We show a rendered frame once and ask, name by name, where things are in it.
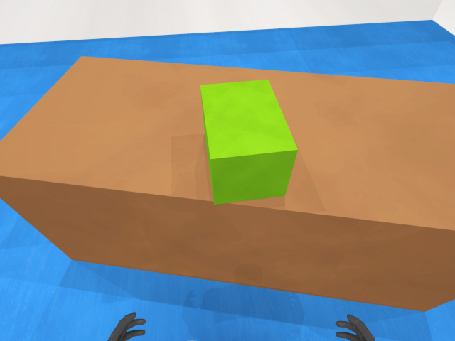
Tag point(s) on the robot right hand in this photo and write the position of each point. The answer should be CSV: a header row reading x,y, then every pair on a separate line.
x,y
357,326

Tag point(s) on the carton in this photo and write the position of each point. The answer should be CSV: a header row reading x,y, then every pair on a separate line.
x,y
251,151

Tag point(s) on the pedestal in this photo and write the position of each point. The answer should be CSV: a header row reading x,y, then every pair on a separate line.
x,y
111,166

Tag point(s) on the robot left hand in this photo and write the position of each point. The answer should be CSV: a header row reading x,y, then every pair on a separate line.
x,y
128,321

